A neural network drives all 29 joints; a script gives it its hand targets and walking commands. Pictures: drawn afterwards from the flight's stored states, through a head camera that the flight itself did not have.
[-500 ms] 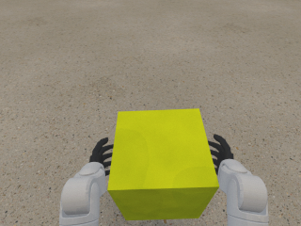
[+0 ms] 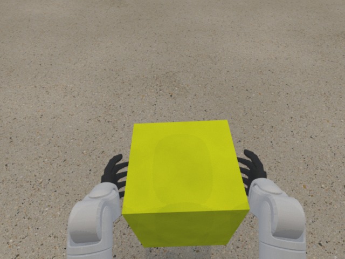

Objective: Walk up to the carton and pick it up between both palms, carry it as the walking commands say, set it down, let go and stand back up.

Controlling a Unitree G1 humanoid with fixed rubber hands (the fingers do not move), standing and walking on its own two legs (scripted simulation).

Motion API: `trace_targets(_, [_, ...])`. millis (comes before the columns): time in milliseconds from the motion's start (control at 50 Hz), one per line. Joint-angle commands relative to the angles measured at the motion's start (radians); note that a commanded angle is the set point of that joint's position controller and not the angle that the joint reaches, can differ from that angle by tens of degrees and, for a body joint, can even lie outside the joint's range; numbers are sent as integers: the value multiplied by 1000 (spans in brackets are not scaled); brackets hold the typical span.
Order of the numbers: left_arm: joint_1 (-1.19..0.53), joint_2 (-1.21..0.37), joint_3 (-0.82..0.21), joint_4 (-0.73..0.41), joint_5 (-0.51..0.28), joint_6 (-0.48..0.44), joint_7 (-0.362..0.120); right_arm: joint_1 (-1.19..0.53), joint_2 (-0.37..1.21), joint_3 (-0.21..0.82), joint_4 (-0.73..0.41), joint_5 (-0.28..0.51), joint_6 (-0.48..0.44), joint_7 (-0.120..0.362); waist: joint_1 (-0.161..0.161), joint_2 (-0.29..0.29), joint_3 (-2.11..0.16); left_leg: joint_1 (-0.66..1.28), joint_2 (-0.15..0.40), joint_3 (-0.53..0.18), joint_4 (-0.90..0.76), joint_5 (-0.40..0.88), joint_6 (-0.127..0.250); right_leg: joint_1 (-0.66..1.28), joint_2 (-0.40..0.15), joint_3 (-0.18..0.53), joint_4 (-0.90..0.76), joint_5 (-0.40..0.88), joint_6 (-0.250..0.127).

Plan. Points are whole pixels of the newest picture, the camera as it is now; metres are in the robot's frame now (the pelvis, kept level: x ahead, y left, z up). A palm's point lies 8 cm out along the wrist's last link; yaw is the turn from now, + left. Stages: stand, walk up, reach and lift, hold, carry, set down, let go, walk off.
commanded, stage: carry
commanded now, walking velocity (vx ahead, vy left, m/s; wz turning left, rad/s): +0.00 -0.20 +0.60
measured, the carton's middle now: (182, 187) +0.30 -0.02 +0.00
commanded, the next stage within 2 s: none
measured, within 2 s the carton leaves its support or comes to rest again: neither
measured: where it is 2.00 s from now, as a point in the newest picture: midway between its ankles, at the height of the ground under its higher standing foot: outside the picture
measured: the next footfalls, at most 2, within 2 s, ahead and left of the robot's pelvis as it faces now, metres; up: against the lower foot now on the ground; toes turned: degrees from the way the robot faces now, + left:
left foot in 0.10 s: +0.03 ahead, +0.09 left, +0.00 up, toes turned +12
right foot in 0.36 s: +0.05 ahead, -0.18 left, +0.00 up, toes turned +5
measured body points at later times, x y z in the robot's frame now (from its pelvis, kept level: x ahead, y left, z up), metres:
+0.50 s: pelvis -0.04 -0.10 +0.00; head -0.02 -0.10 +0.45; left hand +0.18 +0.12 +0.06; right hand +0.28 -0.17 +0.06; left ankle -0.05 +0.02 -0.69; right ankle +0.01 -0.18 -0.73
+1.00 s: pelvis -0.04 -0.20 +0.00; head -0.03 -0.20 +0.45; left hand +0.10 +0.08 +0.06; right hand +0.28 -0.17 +0.06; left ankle -0.09 -0.09 -0.70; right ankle +0.03 -0.28 -0.73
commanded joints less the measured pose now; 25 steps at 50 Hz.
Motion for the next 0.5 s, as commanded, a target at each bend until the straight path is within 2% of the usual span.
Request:
trace_targets(0, [-504,-930,-681,-191,-353,-37,-254,-540,927,816,-157,485,-17,278,31,-183,-404,126,-30,70,-66,22,0,230,-197,75,-152,316,-102])
trace_targets(20, [-520,-918,-682,-195,-350,-34,-246,-507,924,807,-120,475,-6,277,29,-223,-390,139,-27,66,-131,43,7,242,-208,67,-141,311,-92])
trace_targets(40, [-543,-920,-689,-215,-349,-34,-245,-551,942,808,-119,495,-3,280,29,-154,-407,189,-31,83,-275,104,13,275,-192,41,-86,345,-84])
trace_targets(60, [-526,-904,-691,-212,-341,-32,-237,-513,935,804,-97,488,3,283,16,-102,-426,307,-7,63,-484,253,17,243,-166,6,-8,349,-43])
trace_targets(80, [-531,-900,-713,-232,-337,-33,-233,-520,954,805,-118,491,1,290,4,-37,-416,463,77,-58,-538,297,33,81,-145,-4,60,224,15])
trace_targets(100, [-470,-908,-688,-171,-311,-30,-232,-490,923,798,-110,470,-3,293,-8,89,-457,625,256,-307,-545,496,102,-113,-84,9,139,34,63])
trace_targets(120, [-511,-903,-710,-203,-336,-25,-241,-466,904,775,-55,447,-17,292,-6,289,-425,582,435,-584,-523,697,239,-258,-8,70,272,-296,89])
trace_targets(140, [-552,-912,-719,-194,-348,-26,-241,-473,917,774,-52,455,-11,296,-1,227,-390,559,428,-560,-531,675,245,-292,-26,177,394,-282,80])
trace_targets(160, [-553,-943,-750,-168,-370,-28,-249,-481,900,766,-74,435,-20,291,-5,164,-385,537,390,-485,-520,684,226,-295,-13,197,415,-244,74])
trace_targets(180, [-567,-945,-748,-171,-381,-33,-253,-467,913,764,-60,421,-19,288,-3,105,-385,511,350,-386,-529,619,185,-261,-18,197,393,-187,79])
trace_targets(200, [-621,-961,-758,-203,-395,-44,-250,-510,938,765,-77,426,-28,281,-2,106,-375,502,296,-331,-507,630,160,-244,-4,166,339,-161,77])
trace_targets(220, [-637,-958,-776,-241,-421,-52,-257,-515,938,781,-114,443,-36,281,-1,123,-379,458,275,-303,-516,559,153,-193,7,158,310,-156,75])
trace_targets(240, [-610,-960,-775,-202,-415,-44,-252,-514,921,773,-118,433,-34,274,-2,148,-373,436,256,-299,-516,551,149,-163,34,135,268,-165,82])
trace_targets(260, [-620,-950,-767,-235,-427,-45,-252,-530,927,754,-123,428,-39,264,-2,217,-419,433,225,-249,-482,532,137,-103,41,125,167,-185,78])
trace_targets(280, [-614,-944,-774,-250,-431,-43,-248,-481,916,761,-116,425,-31,266,-9,202,-418,407,209,-245,-492,513,122,-58,75,87,112,-168,81])
trace_targets(300, [-615,-951,-785,-240,-436,-36,-248,-494,905,752,-128,413,-30,263,-6,212,-409,353,212,-258,-471,506,108,20,84,64,32,-136,85])
trace_targets(320, [-565,-934,-759,-221,-432,-35,-255,-481,893,763,-133,410,-24,257,4,165,-452,351,184,-232,-442,448,87,121,90,47,-105,-76,75])
trace_targets(340, [-603,-940,-783,-231,-445,-29,-255,-472,904,749,-108,396,-22,256,15,158,-440,296,161,-223,-389,387,69,201,59,70,-217,-42,59])
trace_targets(360, [-565,-938,-759,-189,-428,-29,-262,-366,886,750,-43,364,-11,255,16,-43,-445,168,26,-88,-279,221,18,285,-94,206,-306,-60,-1])
trace_targets(380, [-472,-939,-732,-119,-385,-35,-269,-443,887,767,-89,377,-15,255,21,-338,-417,2,-57,27,-57,-32,-9,306,-263,345,-296,121,-100])
trace_targets(400, [-585,-960,-735,-183,-416,-39,-271,-543,929,786,-120,425,-17,260,19,-322,-357,-94,-17,6,84,-178,10,302,-306,340,-250,338,-149])
trace_targets(420, [-564,-956,-714,-155,-402,-40,-271,-488,936,783,-77,431,-20,267,22,-190,-363,-45,1,3,128,-164,28,265,-278,262,-233,374,-157])
trace_targets(440, [-572,-953,-719,-191,-408,-47,-272,-545,944,816,-158,465,-25,271,20,-220,-355,-23,1,19,48,-116,21,289,-226,191,-173,489,-147])
trace_targets(460, [-587,-957,-720,-225,-399,-51,-263,-569,950,813,-169,486,-31,275,25,-122,-396,37,-13,40,-13,-12,16,289,-200,115,-151,449,-120])
trace_targets(480, [-545,-943,-690,-200,-374,-43,-259,-558,948,808,-150,480,-19,277,29,-216,-377,78,-26,61,-46,36,10,248,-187,86,-157,371,-103])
